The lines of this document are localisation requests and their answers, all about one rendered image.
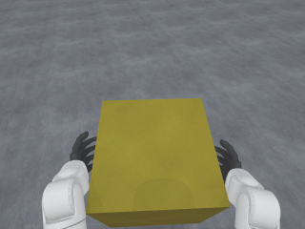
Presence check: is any robot left forearm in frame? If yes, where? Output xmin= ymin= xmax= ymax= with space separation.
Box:
xmin=41 ymin=160 xmax=90 ymax=229

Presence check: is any right robot hand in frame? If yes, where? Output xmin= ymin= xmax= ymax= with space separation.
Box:
xmin=214 ymin=139 xmax=242 ymax=185

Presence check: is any left robot hand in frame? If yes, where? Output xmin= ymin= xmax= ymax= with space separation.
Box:
xmin=70 ymin=131 xmax=97 ymax=172

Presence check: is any carton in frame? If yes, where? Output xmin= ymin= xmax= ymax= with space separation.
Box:
xmin=86 ymin=98 xmax=231 ymax=228

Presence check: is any robot right forearm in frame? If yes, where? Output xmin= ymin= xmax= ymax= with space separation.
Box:
xmin=225 ymin=168 xmax=281 ymax=229

